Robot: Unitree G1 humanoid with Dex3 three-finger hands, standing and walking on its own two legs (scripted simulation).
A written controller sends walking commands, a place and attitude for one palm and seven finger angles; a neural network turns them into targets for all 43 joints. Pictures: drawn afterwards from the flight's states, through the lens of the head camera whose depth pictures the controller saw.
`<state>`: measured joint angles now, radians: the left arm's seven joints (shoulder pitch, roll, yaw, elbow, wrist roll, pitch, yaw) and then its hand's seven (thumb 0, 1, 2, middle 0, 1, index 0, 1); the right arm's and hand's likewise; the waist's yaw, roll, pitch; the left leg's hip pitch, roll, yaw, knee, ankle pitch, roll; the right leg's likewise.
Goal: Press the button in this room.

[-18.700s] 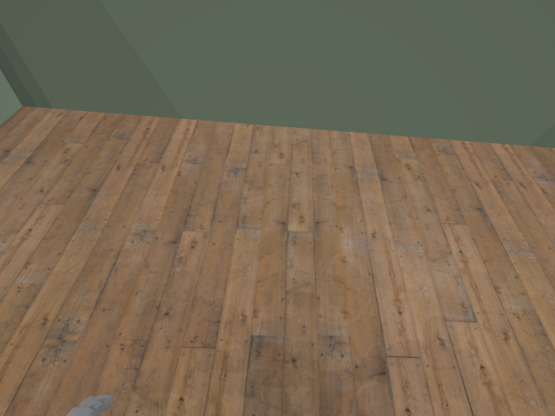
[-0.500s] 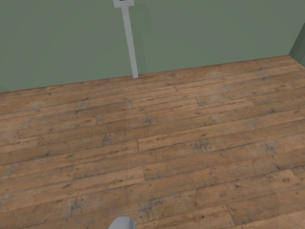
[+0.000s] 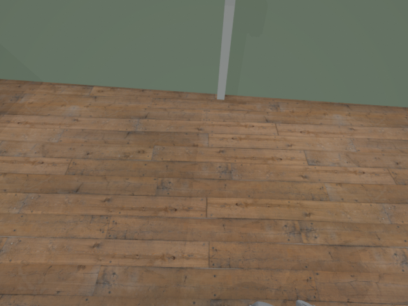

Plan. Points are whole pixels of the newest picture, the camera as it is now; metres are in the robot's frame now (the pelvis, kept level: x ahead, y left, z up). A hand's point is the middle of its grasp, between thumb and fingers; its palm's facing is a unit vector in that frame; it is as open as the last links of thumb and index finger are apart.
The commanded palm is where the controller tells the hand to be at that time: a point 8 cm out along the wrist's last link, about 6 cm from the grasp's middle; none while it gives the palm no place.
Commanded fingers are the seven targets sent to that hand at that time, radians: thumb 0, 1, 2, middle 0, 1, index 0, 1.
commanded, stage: turn or walk to find it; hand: left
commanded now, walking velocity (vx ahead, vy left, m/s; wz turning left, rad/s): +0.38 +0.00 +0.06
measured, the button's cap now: out of the picture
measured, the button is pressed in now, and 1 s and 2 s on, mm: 0 0 0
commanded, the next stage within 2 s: stand and wait in 0.72 s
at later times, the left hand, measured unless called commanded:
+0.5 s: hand (167, 237) +0.29 +0.12 -0.15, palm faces +0.05 -0.98 -0.21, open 7.3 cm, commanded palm none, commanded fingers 0.00 0.90 0.90 -0.20 -0.30 -0.20 -0.30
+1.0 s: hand (153, 208) +0.38 +0.18 -0.17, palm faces +0.11 -0.98 -0.15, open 7.3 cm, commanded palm none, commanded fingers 0.00 0.90 0.90 -0.20 -0.30 -0.20 -0.30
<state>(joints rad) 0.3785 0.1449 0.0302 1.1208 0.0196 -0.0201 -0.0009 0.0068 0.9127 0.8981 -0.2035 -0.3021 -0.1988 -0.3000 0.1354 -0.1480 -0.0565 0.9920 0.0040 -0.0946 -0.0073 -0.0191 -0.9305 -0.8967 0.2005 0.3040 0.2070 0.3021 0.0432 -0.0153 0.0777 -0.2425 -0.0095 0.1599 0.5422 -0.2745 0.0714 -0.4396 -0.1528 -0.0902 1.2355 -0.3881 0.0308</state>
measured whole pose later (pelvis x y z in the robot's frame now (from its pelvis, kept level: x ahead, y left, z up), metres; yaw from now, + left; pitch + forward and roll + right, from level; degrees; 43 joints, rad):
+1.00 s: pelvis +0.39 +0.01 +0.01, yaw +3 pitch -2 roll -1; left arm 0.27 0.16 0.04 1.11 0.01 -0.01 0.01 0.00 0.92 0.90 -0.20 -0.30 -0.20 -0.30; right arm 0.16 -0.16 -0.04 1.03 -0.01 -0.08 -0.02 -0.02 -0.95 -0.90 0.20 0.30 0.21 0.30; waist 0.01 -0.02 0.06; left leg -0.23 0.05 0.19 0.49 -0.22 0.05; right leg -0.42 -0.10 -0.10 1.02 -0.41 0.04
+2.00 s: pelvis +0.45 -0.03 +0.01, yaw +5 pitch -2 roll +0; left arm 0.33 0.09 -0.01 1.16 0.01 -0.02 0.04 0.00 0.91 0.90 -0.20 -0.30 -0.20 -0.30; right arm 0.30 -0.11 -0.01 1.16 -0.01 -0.01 -0.03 0.01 -0.91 -0.90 0.20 0.30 0.20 0.30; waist 0.00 0.01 0.02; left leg -0.11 0.08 0.14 0.39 -0.25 -0.04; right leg -0.17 -0.02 -0.16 0.40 -0.21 -0.04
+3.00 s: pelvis +0.54 -0.06 +0.01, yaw -16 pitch +2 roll +1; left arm 0.36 0.16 0.05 1.01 0.02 -0.04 -0.01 0.00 0.91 0.90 -0.20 -0.30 -0.20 -0.30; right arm 0.05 -0.24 -0.07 0.90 -0.02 -0.01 0.02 0.01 -0.91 -0.90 0.20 0.30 0.20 0.30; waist 0.05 0.02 0.07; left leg -0.59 0.11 0.04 1.04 -0.27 -0.09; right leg -0.14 0.02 0.00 0.42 -0.31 -0.05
